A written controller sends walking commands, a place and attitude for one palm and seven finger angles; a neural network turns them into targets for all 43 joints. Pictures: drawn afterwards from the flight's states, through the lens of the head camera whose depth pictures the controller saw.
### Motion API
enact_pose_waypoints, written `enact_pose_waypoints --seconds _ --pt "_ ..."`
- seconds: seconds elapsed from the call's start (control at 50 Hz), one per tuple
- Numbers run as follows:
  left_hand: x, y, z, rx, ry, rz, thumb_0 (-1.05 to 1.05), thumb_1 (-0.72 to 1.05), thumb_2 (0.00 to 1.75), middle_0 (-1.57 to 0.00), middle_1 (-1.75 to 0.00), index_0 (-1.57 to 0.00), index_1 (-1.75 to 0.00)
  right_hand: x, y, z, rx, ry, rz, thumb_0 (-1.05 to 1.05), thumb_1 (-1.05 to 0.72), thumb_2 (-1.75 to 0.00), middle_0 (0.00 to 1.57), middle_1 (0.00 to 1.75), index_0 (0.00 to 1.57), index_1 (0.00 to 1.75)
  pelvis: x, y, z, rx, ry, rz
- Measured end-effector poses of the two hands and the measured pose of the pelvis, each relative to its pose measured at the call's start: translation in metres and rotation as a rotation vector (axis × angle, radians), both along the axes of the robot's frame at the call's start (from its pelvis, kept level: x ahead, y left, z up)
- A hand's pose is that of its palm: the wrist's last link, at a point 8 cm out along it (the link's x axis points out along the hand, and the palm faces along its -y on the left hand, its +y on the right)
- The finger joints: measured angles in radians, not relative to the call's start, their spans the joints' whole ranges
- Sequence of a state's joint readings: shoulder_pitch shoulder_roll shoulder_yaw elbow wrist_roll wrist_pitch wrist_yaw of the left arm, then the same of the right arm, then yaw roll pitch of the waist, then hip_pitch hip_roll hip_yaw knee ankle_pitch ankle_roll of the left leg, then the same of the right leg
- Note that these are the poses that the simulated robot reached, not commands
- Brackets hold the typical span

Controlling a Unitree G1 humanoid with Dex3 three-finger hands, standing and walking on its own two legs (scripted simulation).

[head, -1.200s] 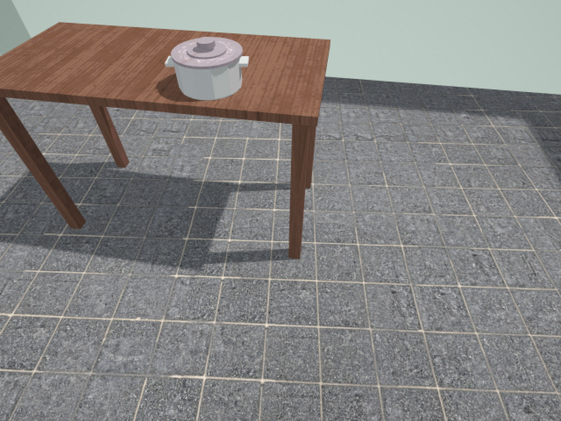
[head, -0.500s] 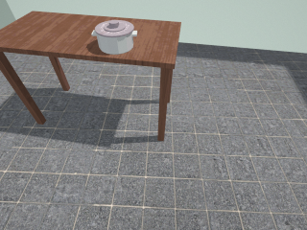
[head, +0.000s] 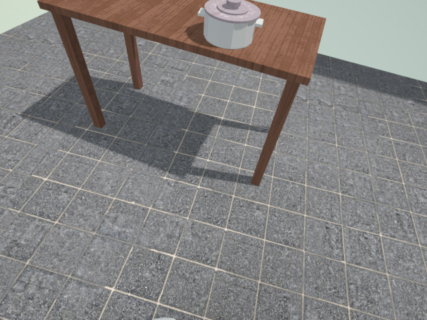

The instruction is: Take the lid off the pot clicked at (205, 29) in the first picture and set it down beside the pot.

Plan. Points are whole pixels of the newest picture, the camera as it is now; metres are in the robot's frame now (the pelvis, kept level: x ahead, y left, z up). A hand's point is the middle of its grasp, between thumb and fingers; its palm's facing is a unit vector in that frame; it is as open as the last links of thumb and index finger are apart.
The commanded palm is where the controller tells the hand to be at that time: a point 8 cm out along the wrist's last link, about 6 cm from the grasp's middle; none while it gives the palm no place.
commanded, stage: walk to a spot facing it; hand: left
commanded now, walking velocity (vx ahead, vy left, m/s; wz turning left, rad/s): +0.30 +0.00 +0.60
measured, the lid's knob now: (233, 2) +1.10 -0.02 +0.11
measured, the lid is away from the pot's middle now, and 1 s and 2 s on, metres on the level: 0.00 0.00 0.00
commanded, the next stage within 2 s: turn to face it in 1.02 s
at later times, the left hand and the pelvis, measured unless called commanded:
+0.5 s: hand (104, 303) +0.17 +0.22 -0.12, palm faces +0.21 -0.95 -0.22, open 7.4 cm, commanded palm none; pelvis +0.10 +0.00 +0.03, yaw +14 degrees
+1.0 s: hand out of the picture +0.11 +0.12 -0.14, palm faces +0.60 -0.77 -0.22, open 7.4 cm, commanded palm none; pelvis +0.26 +0.01 +0.02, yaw +34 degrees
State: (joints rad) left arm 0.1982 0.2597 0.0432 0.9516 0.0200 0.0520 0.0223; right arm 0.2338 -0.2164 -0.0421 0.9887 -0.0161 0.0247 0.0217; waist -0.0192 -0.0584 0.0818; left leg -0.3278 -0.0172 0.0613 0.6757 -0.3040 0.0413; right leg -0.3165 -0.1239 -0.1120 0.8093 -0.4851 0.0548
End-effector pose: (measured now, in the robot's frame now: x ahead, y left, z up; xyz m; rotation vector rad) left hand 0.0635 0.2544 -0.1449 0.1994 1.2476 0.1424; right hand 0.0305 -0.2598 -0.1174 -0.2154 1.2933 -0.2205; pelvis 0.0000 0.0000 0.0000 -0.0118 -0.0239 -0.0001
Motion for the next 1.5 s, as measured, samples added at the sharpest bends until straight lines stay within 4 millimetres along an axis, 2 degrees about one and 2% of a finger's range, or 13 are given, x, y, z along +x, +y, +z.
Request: enact_pose_waypoints --seconds 0.12,0.28,0.4,0.52,0.58,0.64,0.8,0.94,1.08,1.16,1.26,1.36,1.5 --pt "-0.011 0.017 0.016 -0.027 0.016 0.050 0.01 0.91 0.90 -0.20 -0.30 -0.20 -0.30 -0.001 0.025 0.017 0.005 0.004 0.023 0.00 -0.90 -0.89 0.20 0.30 0.21 0.30 0.009 0.015 0.018 -0.021 0.022 0.043" --pt "0.000 0.027 0.033 -0.022 -0.036 0.128 0.01 0.91 0.90 -0.20 -0.30 -0.20 -0.30 0.012 0.037 0.023 0.026 0.045 0.060 0.00 -0.90 -0.89 0.20 0.30 0.21 0.30 0.034 0.020 0.029 -0.023 0.043 0.133" --pt "0.035 0.021 0.041 -0.006 -0.084 0.166 0.01 0.91 0.90 -0.20 -0.30 -0.20 -0.30 0.035 0.030 0.018 0.042 0.077 0.088 0.00 -0.90 -0.89 0.20 0.30 0.21 0.30 0.064 0.011 0.029 -0.005 0.049 0.197" --pt "0.096 0.004 0.052 0.018 -0.169 0.188 0.01 0.91 0.90 -0.20 -0.30 -0.20 -0.30 0.077 0.010 0.006 0.060 0.123 0.132 0.00 -0.90 -0.89 0.20 0.30 0.21 0.30 0.107 -0.007 0.024 0.013 0.053 0.257" --pt "0.125 -0.006 0.053 0.045 -0.232 0.206 0.01 0.91 0.90 -0.20 -0.30 -0.20 -0.30 0.111 -0.005 -0.010 0.069 0.144 0.172 0.01 -0.90 -0.89 0.20 0.30 0.21 0.30 0.135 -0.019 0.014 0.018 0.050 0.292" --pt "0.132 -0.014 0.054 0.070 -0.262 0.267 0.01 0.91 0.90 -0.21 -0.30 -0.20 -0.30 0.159 -0.015 -0.019 0.068 0.143 0.248 0.01 -0.90 -0.89 0.20 0.30 0.21 0.30 0.155 -0.027 0.010 0.009 0.033 0.352" --pt "0.075 -0.046 0.054 0.049 -0.060 0.480 0.01 0.91 0.90 -0.21 -0.30 -0.20 -0.30 0.332 0.010 0.005 0.082 -0.043 0.441 0.01 -0.91 -0.90 0.19 0.30 0.20 0.30 0.212 -0.025 0.028 0.034 0.020 0.466" --pt "0.026 -0.086 0.041 -0.042 0.168 0.652 0.01 0.91 0.90 -0.20 -0.30 -0.20 -0.30 0.445 0.084 0.015 0.093 -0.120 0.620 0.00 -0.91 -0.90 0.19 0.30 0.20 0.30 0.249 -0.004 0.025 0.015 0.025 0.561" --pt "0.007 -0.091 0.021 -0.138 0.307 0.792 0.01 0.91 0.90 -0.21 -0.30 -0.20 -0.30 0.513 0.198 0.007 0.123 -0.166 0.830 0.00 -0.91 -0.90 0.19 0.30 0.20 0.30 0.280 0.040 0.007 -0.009 0.046 0.651" --pt "0.020 -0.054 0.006 -0.129 0.283 0.842 0.01 0.91 0.90 -0.21 -0.30 -0.20 -0.30 0.526 0.238 0.005 0.128 -0.200 0.877 0.00 -0.91 -0.90 0.20 0.30 0.20 0.30 0.289 0.063 0.000 -0.012 0.033 0.692" --pt "0.069 0.009 0.011 -0.056 0.131 0.813 0.01 0.91 0.90 -0.20 -0.30 -0.20 -0.30 0.517 0.251 0.021 0.113 -0.197 0.847 0.00 -0.91 -0.89 0.20 0.30 0.21 0.30 0.301 0.081 0.015 -0.011 0.006 0.685" --pt "0.116 0.046 0.019 -0.033 0.028 0.763 0.01 0.91 0.90 -0.20 -0.30 -0.20 -0.30 0.505 0.245 0.029 0.114 -0.200 0.753 -0.01 -0.92 -0.89 0.20 0.30 0.21 0.30 0.313 0.093 0.024 -0.011 -0.012 0.653" --pt "0.155 0.059 0.019 -0.051 0.033 0.683 0.00 0.91 0.90 -0.20 -0.30 -0.20 -0.30 0.491 0.208 0.022 0.082 -0.154 0.625 -0.01 -0.92 -0.89 0.20 0.30 0.21 0.30 0.328 0.096 0.023 0.004 -0.004 0.567"
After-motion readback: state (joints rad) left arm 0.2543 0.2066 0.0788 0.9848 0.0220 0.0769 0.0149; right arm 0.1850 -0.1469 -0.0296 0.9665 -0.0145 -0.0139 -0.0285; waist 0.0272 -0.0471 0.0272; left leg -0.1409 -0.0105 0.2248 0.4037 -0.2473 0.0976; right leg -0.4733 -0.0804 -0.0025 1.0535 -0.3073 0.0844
